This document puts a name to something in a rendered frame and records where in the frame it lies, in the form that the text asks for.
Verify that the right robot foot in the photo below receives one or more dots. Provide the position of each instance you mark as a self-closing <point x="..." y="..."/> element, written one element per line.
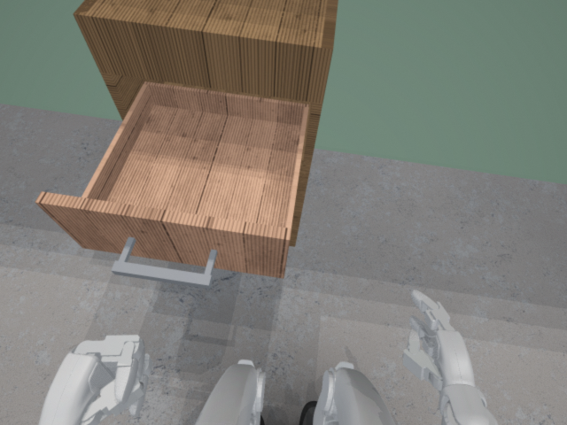
<point x="307" y="414"/>

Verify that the left robot thigh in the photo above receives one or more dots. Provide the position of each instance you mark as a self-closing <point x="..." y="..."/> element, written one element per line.
<point x="238" y="394"/>

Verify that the cabinet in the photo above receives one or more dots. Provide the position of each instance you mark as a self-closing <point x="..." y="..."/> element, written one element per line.
<point x="275" y="49"/>

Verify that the handle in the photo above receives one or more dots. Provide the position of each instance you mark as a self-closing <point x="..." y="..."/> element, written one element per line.
<point x="160" y="274"/>

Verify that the robot left hand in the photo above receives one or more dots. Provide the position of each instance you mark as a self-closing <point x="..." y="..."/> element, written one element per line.
<point x="113" y="367"/>

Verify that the right robot forearm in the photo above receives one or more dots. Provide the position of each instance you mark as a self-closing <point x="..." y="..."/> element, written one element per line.
<point x="462" y="404"/>

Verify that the robot right hand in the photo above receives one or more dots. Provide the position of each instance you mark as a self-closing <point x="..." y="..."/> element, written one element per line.
<point x="442" y="346"/>

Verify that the drawer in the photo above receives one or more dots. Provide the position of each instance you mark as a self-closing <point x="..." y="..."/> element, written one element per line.
<point x="190" y="171"/>

